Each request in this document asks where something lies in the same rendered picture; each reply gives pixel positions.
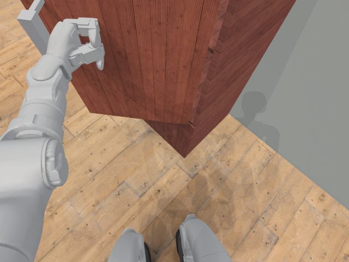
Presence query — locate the robot left upper arm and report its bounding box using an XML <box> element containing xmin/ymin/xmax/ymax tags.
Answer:
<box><xmin>0</xmin><ymin>137</ymin><xmax>69</xmax><ymax>262</ymax></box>

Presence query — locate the robot thigh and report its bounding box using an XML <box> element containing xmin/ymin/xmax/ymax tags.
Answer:
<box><xmin>179</xmin><ymin>219</ymin><xmax>233</xmax><ymax>262</ymax></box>
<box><xmin>107</xmin><ymin>232</ymin><xmax>145</xmax><ymax>262</ymax></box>

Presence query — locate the left robot hand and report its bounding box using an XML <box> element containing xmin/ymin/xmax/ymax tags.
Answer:
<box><xmin>46</xmin><ymin>17</ymin><xmax>105</xmax><ymax>73</ymax></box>

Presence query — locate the left robot thigh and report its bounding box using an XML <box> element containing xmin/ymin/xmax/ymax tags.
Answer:
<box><xmin>107</xmin><ymin>232</ymin><xmax>145</xmax><ymax>262</ymax></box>

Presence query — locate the robot left forearm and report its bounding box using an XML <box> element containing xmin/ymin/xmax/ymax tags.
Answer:
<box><xmin>0</xmin><ymin>55</ymin><xmax>72</xmax><ymax>143</ymax></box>

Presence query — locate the cupboard door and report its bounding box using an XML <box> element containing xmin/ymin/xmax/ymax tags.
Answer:
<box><xmin>20</xmin><ymin>0</ymin><xmax>221</xmax><ymax>125</ymax></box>

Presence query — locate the handle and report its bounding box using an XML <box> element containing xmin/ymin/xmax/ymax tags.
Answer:
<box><xmin>17</xmin><ymin>0</ymin><xmax>50</xmax><ymax>56</ymax></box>

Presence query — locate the right robot thigh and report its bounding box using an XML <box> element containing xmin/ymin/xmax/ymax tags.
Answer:
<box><xmin>179</xmin><ymin>219</ymin><xmax>233</xmax><ymax>262</ymax></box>

